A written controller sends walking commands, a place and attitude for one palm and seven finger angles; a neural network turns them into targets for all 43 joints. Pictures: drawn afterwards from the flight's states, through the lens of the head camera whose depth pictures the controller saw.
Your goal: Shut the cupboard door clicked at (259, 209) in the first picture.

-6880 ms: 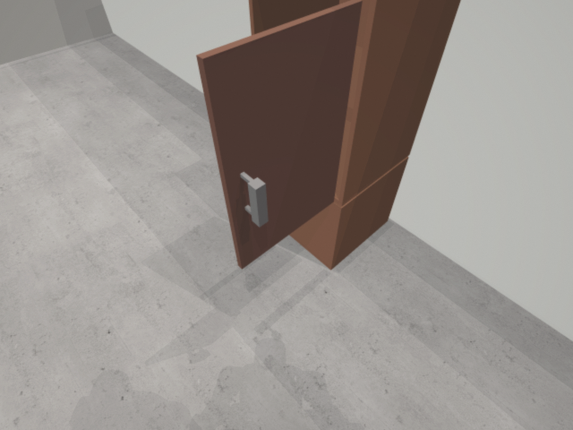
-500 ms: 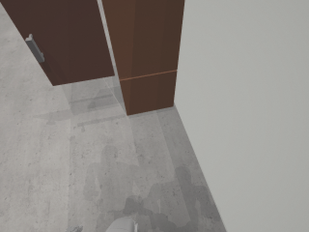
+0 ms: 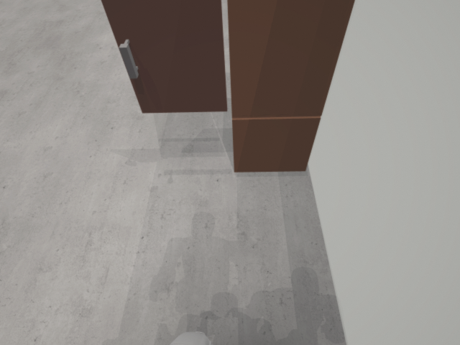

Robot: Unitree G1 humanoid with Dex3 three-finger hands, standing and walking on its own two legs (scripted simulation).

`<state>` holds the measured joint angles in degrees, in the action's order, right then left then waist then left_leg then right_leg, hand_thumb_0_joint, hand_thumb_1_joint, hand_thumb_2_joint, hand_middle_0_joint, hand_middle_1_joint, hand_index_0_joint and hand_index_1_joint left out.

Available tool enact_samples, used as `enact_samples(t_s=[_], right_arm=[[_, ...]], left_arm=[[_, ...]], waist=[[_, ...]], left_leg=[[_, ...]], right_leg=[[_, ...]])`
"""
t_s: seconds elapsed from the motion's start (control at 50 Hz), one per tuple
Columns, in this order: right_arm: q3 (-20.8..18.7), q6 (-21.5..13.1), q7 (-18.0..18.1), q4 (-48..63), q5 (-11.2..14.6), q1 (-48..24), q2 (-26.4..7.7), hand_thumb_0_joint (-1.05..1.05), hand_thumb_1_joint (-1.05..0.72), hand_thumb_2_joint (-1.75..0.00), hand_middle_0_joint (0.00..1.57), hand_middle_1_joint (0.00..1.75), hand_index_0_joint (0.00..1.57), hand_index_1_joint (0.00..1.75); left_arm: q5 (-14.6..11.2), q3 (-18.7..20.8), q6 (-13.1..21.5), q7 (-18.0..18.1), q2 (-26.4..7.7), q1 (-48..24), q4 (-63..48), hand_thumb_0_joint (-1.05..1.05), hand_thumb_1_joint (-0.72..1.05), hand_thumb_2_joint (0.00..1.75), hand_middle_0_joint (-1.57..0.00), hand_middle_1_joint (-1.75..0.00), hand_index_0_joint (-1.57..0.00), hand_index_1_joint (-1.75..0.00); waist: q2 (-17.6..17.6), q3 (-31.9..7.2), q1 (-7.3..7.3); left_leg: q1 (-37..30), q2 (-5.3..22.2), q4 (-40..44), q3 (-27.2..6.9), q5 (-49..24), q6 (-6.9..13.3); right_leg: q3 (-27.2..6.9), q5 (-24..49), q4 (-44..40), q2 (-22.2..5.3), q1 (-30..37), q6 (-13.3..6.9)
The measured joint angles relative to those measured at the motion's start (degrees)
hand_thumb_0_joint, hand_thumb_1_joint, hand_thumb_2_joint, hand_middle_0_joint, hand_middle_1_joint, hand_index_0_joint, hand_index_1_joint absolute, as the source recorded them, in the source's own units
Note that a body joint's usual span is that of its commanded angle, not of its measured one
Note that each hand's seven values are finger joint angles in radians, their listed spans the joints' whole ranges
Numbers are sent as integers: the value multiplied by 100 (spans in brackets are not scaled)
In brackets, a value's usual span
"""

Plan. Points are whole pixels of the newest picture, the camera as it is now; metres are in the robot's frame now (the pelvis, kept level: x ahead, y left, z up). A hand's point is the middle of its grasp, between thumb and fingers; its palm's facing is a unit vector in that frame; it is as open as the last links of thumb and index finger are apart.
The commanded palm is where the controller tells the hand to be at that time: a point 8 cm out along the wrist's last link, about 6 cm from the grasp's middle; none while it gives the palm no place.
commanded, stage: take the last steps up to it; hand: left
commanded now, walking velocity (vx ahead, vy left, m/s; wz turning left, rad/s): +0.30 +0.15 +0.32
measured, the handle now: (130, 58) +1.01 +0.44 -0.06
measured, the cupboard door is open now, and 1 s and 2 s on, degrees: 90 90 90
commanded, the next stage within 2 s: come to a stop and stand still in 1.68 s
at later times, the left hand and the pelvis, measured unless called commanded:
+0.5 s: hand out of the picture +0.05 +0.26 -0.16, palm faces +0.19 -0.96 -0.22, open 7.4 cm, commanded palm none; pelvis +0.06 +0.05 +0.01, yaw +8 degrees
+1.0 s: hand (118, 316) +0.19 +0.26 -0.16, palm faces +0.24 -0.95 -0.19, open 7.2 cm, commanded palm none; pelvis +0.23 +0.08 +0.02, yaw +9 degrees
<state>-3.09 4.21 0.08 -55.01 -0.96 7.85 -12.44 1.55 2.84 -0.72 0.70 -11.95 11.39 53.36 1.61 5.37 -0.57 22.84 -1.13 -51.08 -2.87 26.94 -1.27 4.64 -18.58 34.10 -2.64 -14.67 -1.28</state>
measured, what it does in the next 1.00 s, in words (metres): walks ahead: left foot, then right foot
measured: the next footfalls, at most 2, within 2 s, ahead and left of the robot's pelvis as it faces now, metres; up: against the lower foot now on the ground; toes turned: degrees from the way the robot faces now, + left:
left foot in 0.32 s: +0.06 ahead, +0.16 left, +0.00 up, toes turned +11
right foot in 0.66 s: +0.24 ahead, -0.04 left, +0.00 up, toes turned +0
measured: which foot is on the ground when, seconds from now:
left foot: up 0.00-0.30, down 0.32-0.66, up 0.68-1.00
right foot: down 0.00-0.32, up 0.34-0.64, down 0.66-1.00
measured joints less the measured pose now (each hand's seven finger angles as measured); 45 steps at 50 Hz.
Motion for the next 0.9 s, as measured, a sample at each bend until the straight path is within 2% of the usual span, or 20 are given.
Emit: enact_samples(t_s=[0.04, 0.08, 0.2, 0.28, 0.32, 0.34, 0.38, 0.42, 0.46, 0.5, 0.58, 0.62, 0.66, 0.68, 0.72, 0.74, 0.78, 0.82, 0.9], right_arm=[[-27, 22, -23, -65, 2, -15, -20, 1, -91, -90, 20, 30, 20, 30], [-43, 11, -57, -107, -5, 7, -15, 1, -91, -90, 20, 30, 20, 30], [-41, -54, -166, -204, -21, 93, 24, 1, -91, -90, 20, 30, 20, 30], [1, -160, -191, -172, -20, 58, 67, 1, -91, -90, 20, 30, 20, 30], [36, -289, -177, -70, -28, 107, 26, 1, -91, -90, 20, 30, 20, 30], [25, -365, -147, -11, -49, 126, 0, 1, -91, -90, 20, 30, 20, 30], [45, -453, -54, 14, -84, 161, 82, 1, -91, -90, 20, 30, 20, 30], [91, -510, 11, 1, -99, 329, 161, 1, -91, -90, 20, 30, 20, 30], [138, -558, 53, -95, -98, 531, 227, 1, -91, -90, 20, 30, 20, 30], [181, -592, 63, -243, -92, 727, 284, 1, -91, -90, 20, 30, 20, 30], [227, -590, 34, -539, -90, 1061, 377, 1, -91, -90, 20, 30, 20, 30], [227, -562, 20, -670, -85, 1199, 398, 1, -91, -90, 20, 30, 20, 30], [214, -532, 9, -766, -61, 1362, 407, 1, -91, -90, 20, 30, 20, 30], [195, -507, -1, -814, -38, 1395, 391, 1, -91, -90, 20, 30, 20, 30], [149, -405, -24, -909, -30, 1340, 323, 1, -91, -90, 20, 30, 20, 30], [118, -362, -34, -939, -36, 1282, 294, 1, -91, -90, 20, 30, 20, 30], [62, -323, -51, -929, -61, 1143, 242, 1, -91, -90, 20, 30, 20, 30], [22, -335, -65, -844, -74, 1016, 223, 1, -91, -90, 20, 30, 20, 30], [-21, -400, -118, -629, -70, 771, 234, 1, -91, -90, 20, 30, 19, 30]], left_arm=[[6, -19, 26, 3, 78, 81, 26, 0, 91, 90, -20, -29, -20, -30], [14, -25, 60, -15, 133, 170, 74, 0, 91, 90, -20, -29, -20, -30], [39, 14, 202, -102, 170, 447, 290, 0, 90, 90, -20, -30, -20, -30], [45, 100, 200, -133, 61, 656, 497, 0, 90, 90, -20, -30, -20, -30], [20, 138, 133, -161, 20, 810, 586, 0, 90, 90, -20, -30, -20, -30], [6, 150, 74, -178, 4, 841, 628, 0, 90, 90, -20, -30, -20, -30], [11, 176, -67, -180, -99, 773, 719, 0, 90, 90, -20, -30, -20, -30], [30, 187, -125, -180, -154, 654, 762, 0, 91, 90, -20, -30, -20, -30], [37, 174, -101, -202, -164, 504, 719, 1, 91, 90, -20, -29, -20, -30], [31, 140, -43, -215, -139, 350, 627, 1, 91, 90, -20, -29, -19, -30], [11, 68, 45, -226, -49, 33, 432, 0, 91, 90, -20, -29, -19, -30], [11, 54, 81, -241, -2, -98, 352, 0, 91, 90, -20, -29, -19, -30], [18, 46, 173, -257, 20, -162, 259, 0, 91, 90, -20, -29, -19, -30], [26, 53, 251, -249, 54, -210, 237, 0, 91, 90, -20, -29, -19, -30], [2, 34, 339, -201, 170, -254, 211, 0, 91, 90, -20, -29, -20, -30], [-6, 22, 352, -168, 221, -221, 202, 0, 91, 90, -20, -29, -20, -30], [-9, 10, 360, -108, 318, -93, 235, 0, 91, 90, -20, -29, -20, -30], [-36, 90, 402, -29, 354, 64, 323, -1, 93, 90, -20, -29, -20, -30], [-9, 115, 457, -66, 219, 358, 580, -1, 95, 90, -20, -30, -20, -30]], waist=[[-49, 6, -12], [-135, -23, -21], [-397, -123, -155], [-581, -147, -257], [-535, -239, -244], [-471, -267, -200], [-566, -217, -186], [-566, -245, -161], [-500, -273, -139], [-411, -289, -122], [-263, -281, -32], [-213, -267, 15], [-200, -279, 49], [-155, -249, 52], [-12, -159, 103], [10, -147, 115], [-1, -182, 131], [-58, -253, 128], [-227, -359, 43]], left_leg=[[144, -11, -605, 136, -7, -22], [132, 19, -655, 285, -99, -59], [-189, 148, 355, 595, -208, -78], [-531, 185, 1419, 754, -446, -25], [-864, 225, 2227, 752, -595, 94], [-828, 238, 2314, 693, -1083, 172], [-750, 142, 1996, 740, -1213, 254], [-870, 84, 2067, 744, -1073, 284], [-1087, 41, 2358, 705, -1100, 279], [-1331, 17, 2663, 669, -1183, 277], [-1737, 3, 2936, 640, -1114, 247], [-1867, 10, 2832, 664, -925, 198], [-1841, 12, 2387, 677, -551, 147], [-1677, 50, 1862, 679, -298, 178], [-1096, 125, 376, 546, 95, 224], [-780, 153, -238, 517, 26, 225], [-221, 276, -851, 536, -367, 172], [161, 433, -779, 573, -775, 89], [430, 608, 287, 677, -1267, -44]], right_leg=[[34, 96, -222, -44, 130, -8], [76, 213, -470, -96, 255, 4], [308, 365, -955, -269, 545, 88], [434, 218, -844, -448, 598, 235], [489, -52, -440, -496, 461, 310], [468, -427, 70, -499, 259, 313], [130, -950, 1369, -494, -272, 229], [-33, -846, 2336, -425, -781, 160], [-61, -544, 2677, -394, -1129, 140], [-40, -310, 2460, -380, -1296, 148], [47, -105, 1247, -318, -1194, 160], [107, 80, 693, -249, -997, 163], [129, 217, 74, -175, -649, 106], [148, 502, 104, -153, -629, -5], [291, 389, 304, -101, -529, -145], [333, 318, 236, -81, -421, -168], [374, 342, -117, -45, -176, -146], [388, 485, -572, -14, 82, -109], [365, 630, -1265, -38, 544, -65]])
